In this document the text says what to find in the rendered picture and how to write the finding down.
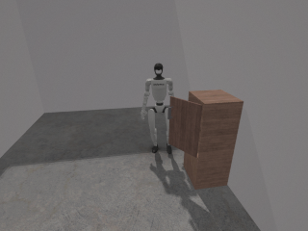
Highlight left robot upper arm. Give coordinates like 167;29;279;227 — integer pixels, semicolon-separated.
166;78;173;95

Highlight handle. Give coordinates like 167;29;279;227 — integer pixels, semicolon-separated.
167;106;173;119

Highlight robot right foot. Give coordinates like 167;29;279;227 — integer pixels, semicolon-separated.
152;144;158;153

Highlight robot left thigh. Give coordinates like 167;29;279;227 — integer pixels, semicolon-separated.
164;107;169;137

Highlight robot right hand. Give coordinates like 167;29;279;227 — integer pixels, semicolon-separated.
141;109;147;120

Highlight right robot upper arm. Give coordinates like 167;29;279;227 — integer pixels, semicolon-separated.
144;78;152;96

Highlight cupboard door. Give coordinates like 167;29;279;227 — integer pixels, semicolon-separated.
168;96;203;158

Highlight right robot forearm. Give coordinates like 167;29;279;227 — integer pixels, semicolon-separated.
142;92;148;110

